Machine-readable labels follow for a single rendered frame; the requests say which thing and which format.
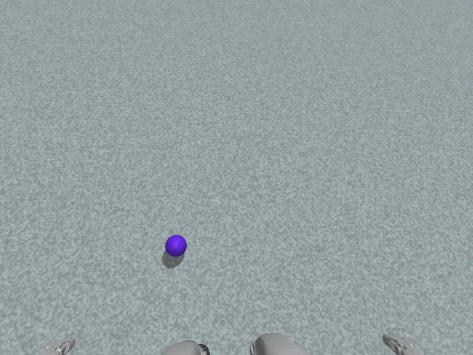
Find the right robot hand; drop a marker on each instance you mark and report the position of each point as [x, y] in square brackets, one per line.
[401, 346]

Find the left robot hand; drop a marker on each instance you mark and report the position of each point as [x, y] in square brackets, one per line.
[60, 347]

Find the ball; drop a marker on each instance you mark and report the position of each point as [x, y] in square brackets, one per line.
[176, 245]

